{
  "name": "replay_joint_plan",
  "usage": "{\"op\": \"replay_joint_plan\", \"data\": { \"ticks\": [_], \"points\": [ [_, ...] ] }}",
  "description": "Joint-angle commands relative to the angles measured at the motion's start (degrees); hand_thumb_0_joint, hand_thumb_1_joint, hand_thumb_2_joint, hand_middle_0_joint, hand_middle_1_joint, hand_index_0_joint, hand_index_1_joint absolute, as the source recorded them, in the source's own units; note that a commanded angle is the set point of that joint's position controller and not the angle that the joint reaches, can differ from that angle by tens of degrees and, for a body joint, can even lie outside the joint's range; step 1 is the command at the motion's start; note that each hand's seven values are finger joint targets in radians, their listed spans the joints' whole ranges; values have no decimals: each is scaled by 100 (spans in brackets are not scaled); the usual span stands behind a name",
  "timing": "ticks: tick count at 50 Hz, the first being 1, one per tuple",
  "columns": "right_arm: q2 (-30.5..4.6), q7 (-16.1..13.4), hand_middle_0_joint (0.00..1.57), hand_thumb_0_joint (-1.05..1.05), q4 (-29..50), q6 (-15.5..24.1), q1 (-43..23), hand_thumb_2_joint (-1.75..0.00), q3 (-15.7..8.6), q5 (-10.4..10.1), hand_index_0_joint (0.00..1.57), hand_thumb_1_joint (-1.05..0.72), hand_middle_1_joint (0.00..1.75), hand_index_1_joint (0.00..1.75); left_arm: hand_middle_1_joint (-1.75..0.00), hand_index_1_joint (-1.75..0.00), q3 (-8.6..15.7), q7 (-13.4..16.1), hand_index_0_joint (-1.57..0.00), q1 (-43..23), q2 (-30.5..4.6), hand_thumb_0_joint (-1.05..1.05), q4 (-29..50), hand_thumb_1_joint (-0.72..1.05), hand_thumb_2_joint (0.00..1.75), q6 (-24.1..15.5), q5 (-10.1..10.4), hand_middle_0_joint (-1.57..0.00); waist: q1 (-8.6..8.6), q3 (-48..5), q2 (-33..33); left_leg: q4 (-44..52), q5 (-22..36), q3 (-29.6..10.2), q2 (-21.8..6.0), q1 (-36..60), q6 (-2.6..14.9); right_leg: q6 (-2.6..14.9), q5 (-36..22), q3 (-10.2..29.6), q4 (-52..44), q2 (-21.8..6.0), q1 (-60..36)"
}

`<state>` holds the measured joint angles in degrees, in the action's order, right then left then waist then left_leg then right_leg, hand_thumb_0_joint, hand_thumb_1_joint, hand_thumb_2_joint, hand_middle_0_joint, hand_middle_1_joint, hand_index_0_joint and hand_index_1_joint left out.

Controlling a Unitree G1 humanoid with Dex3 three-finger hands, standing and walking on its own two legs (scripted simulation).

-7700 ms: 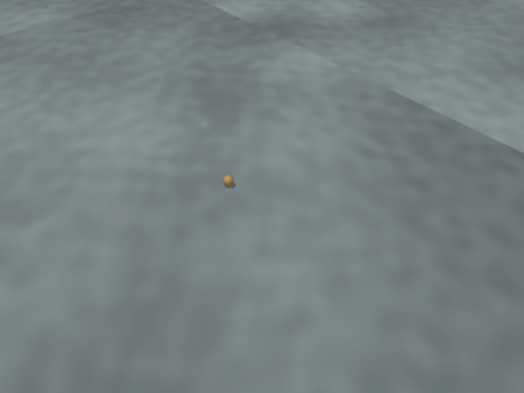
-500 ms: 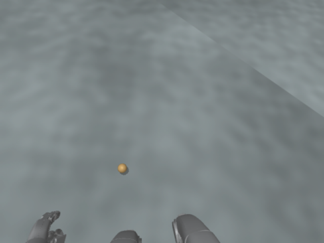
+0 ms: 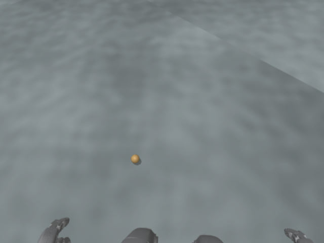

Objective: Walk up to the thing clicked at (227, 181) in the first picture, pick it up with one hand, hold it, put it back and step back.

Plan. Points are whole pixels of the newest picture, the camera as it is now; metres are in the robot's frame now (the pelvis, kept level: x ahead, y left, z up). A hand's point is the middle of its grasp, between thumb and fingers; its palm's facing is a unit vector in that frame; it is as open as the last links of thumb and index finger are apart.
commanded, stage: walk up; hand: left
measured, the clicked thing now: (135, 158) +0.63 +0.26 -0.73
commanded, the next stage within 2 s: stand in 1.38 s
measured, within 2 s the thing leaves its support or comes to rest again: neither
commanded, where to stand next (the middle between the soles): +0.26 +0.01 m, yaw +2 degrees
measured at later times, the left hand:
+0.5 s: hand out of the picture -0.08 +0.23 -0.14, palm faces -0.02 -0.92 -0.40, open 7.4 cm
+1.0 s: hand out of the picture -0.04 +0.26 -0.14, palm faces +0.03 -0.93 -0.38, open 7.4 cm
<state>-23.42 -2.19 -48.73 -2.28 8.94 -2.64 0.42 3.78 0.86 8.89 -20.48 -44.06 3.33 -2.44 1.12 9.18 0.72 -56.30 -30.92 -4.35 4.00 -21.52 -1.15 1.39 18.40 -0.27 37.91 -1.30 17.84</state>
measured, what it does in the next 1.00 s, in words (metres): walks backwards: left foot, then right foot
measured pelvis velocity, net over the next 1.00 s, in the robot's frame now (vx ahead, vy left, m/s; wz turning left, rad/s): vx -0.12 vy -0.01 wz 0.03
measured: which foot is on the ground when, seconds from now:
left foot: up 0.00-0.06, down 0.08-0.42, up 0.44-0.64, down 0.66-1.00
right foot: down 0.00-0.10, up 0.12-0.36, down 0.38-1.00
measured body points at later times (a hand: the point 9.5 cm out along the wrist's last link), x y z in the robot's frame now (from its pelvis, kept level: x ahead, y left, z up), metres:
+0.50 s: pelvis -0.12 -0.03 +0.00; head -0.11 -0.05 +0.45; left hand -0.08 +0.28 -0.12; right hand -0.03 -0.36 -0.12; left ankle -0.07 +0.12 -0.70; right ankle -0.14 -0.15 -0.73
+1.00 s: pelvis -0.12 -0.01 +0.00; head -0.12 -0.01 +0.45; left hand -0.04 +0.30 -0.11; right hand -0.02 -0.31 -0.12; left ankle -0.11 +0.11 -0.73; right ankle -0.13 -0.14 -0.73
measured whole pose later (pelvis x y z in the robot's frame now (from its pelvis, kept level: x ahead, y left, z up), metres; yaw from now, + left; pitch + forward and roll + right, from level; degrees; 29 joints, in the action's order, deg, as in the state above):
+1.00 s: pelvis -0.12 -0.01 +0.00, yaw +2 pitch -3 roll +0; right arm -20.6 0.8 -56.6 0.2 9.9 -2.3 1.1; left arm 1.9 0.0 9.7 -20.7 -56.5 -2.0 -1.2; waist 0.4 3.5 1.1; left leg -33.9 -16.7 -3.0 1.0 -12.7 0.1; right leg -0.8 19.7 -1.4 33.1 -1.8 10.0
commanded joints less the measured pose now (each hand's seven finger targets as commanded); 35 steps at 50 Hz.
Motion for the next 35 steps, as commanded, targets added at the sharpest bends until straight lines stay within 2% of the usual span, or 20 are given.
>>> {"op": "replay_joint_plan", "data": {
  "ticks": [1, 3, 4, 5, 6, 7, 9, 11, 13, 16, 18, 19, 20, 21, 24, 29, 31, 33, 34, 35],
  "points": [
    [-852, -33, 20, 0, 426, 194, 255, -90, -292, 72, 20, -90, 30, 30, -30, -30, 417, 108, -20, 39, -1438, 0, 536, 90, 90, -79, 69, -20, 91, -1225, -1160, 1776, 474, 372, -205, -73, 103, 1006, -3878, 1224, -244, -1218, -1508],
    [-912, -14, 20, 0, 286, 226, 629, -90, -342, 92, 20, -90, 30, 30, -30, -30, 355, 55, -20, -161, -1436, 0, 616, 90, 90, -27, 132, -20, -168, -1338, -902, 3145, 2039, 397, -325, 853, 227, 662, -2896, 1136, 70, -1068, -781],
    [-1249, -17, 20, 0, 339, 249, 526, -90, -434, 161, 20, -90, 30, 30, -30, -30, 286, 32, -20, -49, -1228, 0, 653, 90, 90, -7, 157, -20, -89, -1386, -130, 3297, 2889, -859, -1168, 1284, 559, 310, -1653, 935, 650, -571, 35],
    [-1875, 40, 20, 0, 460, 239, 187, -90, -531, 144, 20, -90, 30, 30, -30, -30, 260, 50, -20, -120, -1069, 0, 700, 90, 90, -16, 196, -20, -63, -1288, 1119, 3523, 3659, -2268, -2415, 1174, 1382, 6, 723, 132, 1514, 471, 767],
    [-2055, 54, 20, 0, 488, 254, 319, -90, -600, 157, 20, -90, 30, 30, -30, -30, 407, 123, -20, -510, -1318, 0, 667, 90, 90, 7, 122, -20, -431, -1249, 1113, 3575, 4203, -2854, -2913, 575, 1974, -55, 2083, 786, 2752, 581, 577],
    [-1798, 11, 20, 0, 459, 274, 182, -90, -572, 151, 20, -90, 30, 30, -30, -30, 434, 121, -20, -456, -1326, 0, 556, 90, 90, 45, 116, -20, -272, -1078, 594, 3469, 4136, -2322, -2723, 367, 1912, -26, 1858, 1181, 3469, 618, 614],
    [-1369, -34, 20, 0, 530, 279, -311, -90, -409, 176, 20, -90, 30, 30, -30, -30, 419, 91, -20, 59, -1249, 0, 280, 90, 90, 22, 214, -20, 130, -973, 398, 3206, 3974, -1176, -2010, 732, 1465, 18, 1290, 1296, 3692, 636, 918],
    [-1253, -28, 20, 0, 544, 295, -331, -90, -389, 177, 20, -90, 30, 30, -30, -30, 435, 19, -20, 342, -1266, 0, 115, 90, 90, -58, 181, -20, 118, -922, 725, 3218, 3199, -888, -1897, 657, 1443, -112, 1103, 887, 3135, 494, 665],
    [-1171, 28, 20, 0, 554, 293, -186, -90, -384, 220, 20, -90, 30, 30, -30, -30, 371, -62, -20, 249, -1168, 0, 78, 90, 90, -161, 136, -20, -112, -902, 877, 3287, 2063, -799, -1700, 1006, 1371, -213, 1188, 577, 1804, 351, 563],
    [-1307, 117, 20, 0, 475, 243, 20, -90, -416, 261, 20, -90, 30, 30, -30, -30, 353, -108, -20, 227, -1155, 0, -132, 90, 90, -321, 120, -20, -270, -1023, 1143, 3226, 891, -732, -1602, 954, 1269, -147, 1342, 66, -26, 304, -190],
    [-1257, 156, 20, 0, 463, 137, -193, -90, -360, 193, 20, -90, 30, 30, -30, -30, 379, -39, -20, 961, -1098, 0, -576, 90, 90, -453, 103, -20, 151, -1024, 848, 2370, 1138, -303, -1358, 360, 984, 1, 170, -28, -1799, 355, -1167],
    [-862, 168, 20, 0, 501, 123, -30, -90, -252, 128, 20, -90, 30, 30, -30, -30, 472, -6, -20, 988, -1454, 0, -616, 90, 90, -518, 21, -20, 69, -918, -76, 1592, 814, -72, -954, -468, 582, 160, 523, 1253, -1836, -160, -1491],
    [-579, 184, 20, 0, 648, 134, -101, -90, -157, 98, 20, -90, 30, 30, -30, -30, 555, 5, -20, 681, -1893, 0, -411, 90, 90, -572, -24, -20, 70, -680, -1030, 1064, -61, -1, -249, -1340, 181, 611, 1769, 3165, -2412, -1398, -1050],
    [-999, 103, 20, 0, 516, 106, -359, -90, -315, 89, 20, -90, 30, 30, -30, -30, 592, 9, -20, 277, -2215, 0, -297, 90, 90, -560, -22, -20, 204, -421, -739, 410, -250, -691, -429, -531, 112, 1287, 2013, 3635, -2464, -2104, 428],
    [-980, 157, 20, 0, 162, 173, -16, -90, -299, -17, 20, -90, 30, 30, -30, -30, 438, 38, -20, -209, -1656, 0, -289, 90, 90, -655, 27, -20, -122, -169, -512, 222, 601, -612, -293, -447, 70, 843, 661, 2024, -2025, -1243, 64],
    [-913, 247, 20, 0, 74, 266, -75, -90, -273, 117, 20, -90, 30, 30, -30, -30, 461, 6, -20, 304, -1675, 0, -462, 90, 90, -673, 24, -20, 184, -312, -1080, 1350, 275, -157, -397, -342, 20, 871, 148, 1719, -1864, -1285, -647],
    [-885, 273, 20, 0, -24, 335, 19, -90, -292, 120, 20, -90, 30, 30, -30, -30, 425, -13, -20, 243, -1680, 0, -448, 90, 90, -619, 72, -20, 100, -476, -1026, 2220, 462, 225, -372, 268, 66, 858, -401, 1470, -1591, -1273, -604],
    [-819, 258, 20, 0, -207, 403, 337, -90, -335, 126, 20, -90, 30, 30, -30, -30, 295, -23, -20, 118, -1488, 0, -435, 90, 90, -546, 136, -20, -126, -765, -853, 3428, 1508, 280, -223, 1265, 217, 523, -1347, 932, -900, -917, -429],
    [-954, 230, 20, 0, -246, 449, 507, -90, -398, 164, 20, -90, 30, 30, -30, -30, 204, -28, -20, 157, -1251, 0, -417, 90, 90, -531, 162, -20, -194, -995, -472, 3603, 1840, -424, -652, 1909, 378, 260, -1579, 679, -294, -674, -21],
    [-1253, 213, 20, 0, -212, 477, 353, -90, -424, 151, 20, -90, 30, 30, -30, -30, 136, -35, -20, 24, -987, 0, -448, 90, 90, -523, 263, -20, -134, -1077, 523, 3841, 1706, -1929, -1618, 1639, 870, -63, -194, 113, 316, 50, 292]
  ]
}}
